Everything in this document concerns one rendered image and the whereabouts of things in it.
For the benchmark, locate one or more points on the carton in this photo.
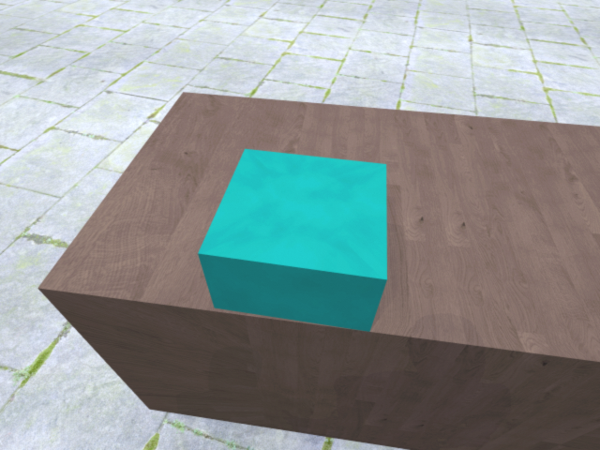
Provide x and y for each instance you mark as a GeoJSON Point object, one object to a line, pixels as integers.
{"type": "Point", "coordinates": [300, 238]}

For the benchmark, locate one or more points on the pedestal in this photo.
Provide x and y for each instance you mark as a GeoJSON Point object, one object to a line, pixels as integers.
{"type": "Point", "coordinates": [487, 335]}

